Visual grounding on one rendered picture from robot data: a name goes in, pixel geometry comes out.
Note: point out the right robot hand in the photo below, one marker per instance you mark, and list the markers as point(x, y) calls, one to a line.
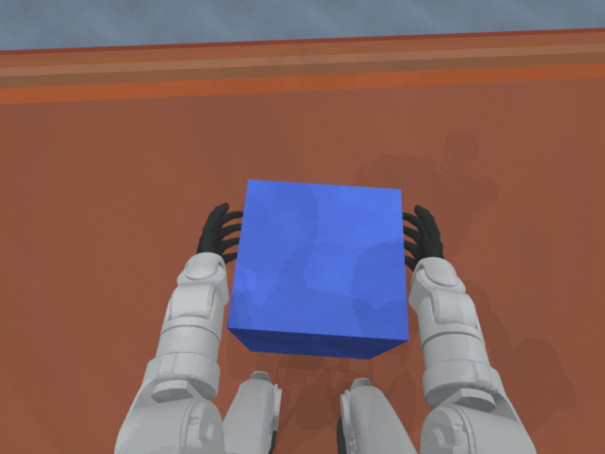
point(427, 239)

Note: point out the left robot forearm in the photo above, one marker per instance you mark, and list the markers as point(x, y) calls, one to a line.
point(185, 365)

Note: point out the carton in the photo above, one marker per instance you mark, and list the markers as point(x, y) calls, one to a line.
point(320, 270)

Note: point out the robot thigh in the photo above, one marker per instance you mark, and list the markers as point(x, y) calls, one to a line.
point(252, 417)
point(368, 417)

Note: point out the robot left upper arm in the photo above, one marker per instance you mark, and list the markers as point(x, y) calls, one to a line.
point(186, 426)

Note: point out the right robot forearm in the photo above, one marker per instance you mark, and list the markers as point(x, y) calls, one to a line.
point(457, 368)

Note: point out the robot right upper arm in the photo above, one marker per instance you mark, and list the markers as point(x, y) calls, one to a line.
point(453, 429)

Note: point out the left robot hand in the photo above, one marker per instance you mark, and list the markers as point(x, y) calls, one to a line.
point(212, 233)

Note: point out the right robot thigh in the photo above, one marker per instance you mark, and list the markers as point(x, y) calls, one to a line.
point(368, 417)

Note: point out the left robot thigh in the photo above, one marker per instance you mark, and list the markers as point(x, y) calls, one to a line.
point(252, 417)

